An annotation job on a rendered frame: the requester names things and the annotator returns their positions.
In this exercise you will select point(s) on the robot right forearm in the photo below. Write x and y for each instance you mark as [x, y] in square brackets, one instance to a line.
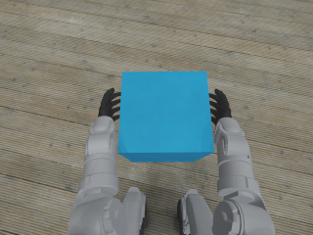
[236, 179]

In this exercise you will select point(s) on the left robot thigh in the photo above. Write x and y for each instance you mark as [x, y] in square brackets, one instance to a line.
[134, 205]

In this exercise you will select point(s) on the robot right upper arm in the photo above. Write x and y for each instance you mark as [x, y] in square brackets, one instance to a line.
[232, 217]

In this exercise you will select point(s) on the robot left upper arm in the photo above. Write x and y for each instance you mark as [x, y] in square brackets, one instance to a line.
[104, 216]

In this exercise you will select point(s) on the robot left forearm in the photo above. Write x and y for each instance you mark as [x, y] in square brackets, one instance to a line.
[99, 178]

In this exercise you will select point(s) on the robot left hand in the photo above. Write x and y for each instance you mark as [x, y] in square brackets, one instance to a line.
[106, 109]

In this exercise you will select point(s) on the right robot foot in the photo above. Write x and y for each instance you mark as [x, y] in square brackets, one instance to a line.
[180, 219]

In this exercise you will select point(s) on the carton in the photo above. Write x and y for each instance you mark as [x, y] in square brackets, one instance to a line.
[164, 116]

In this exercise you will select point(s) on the robot right hand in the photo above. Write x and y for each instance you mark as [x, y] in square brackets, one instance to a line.
[222, 106]

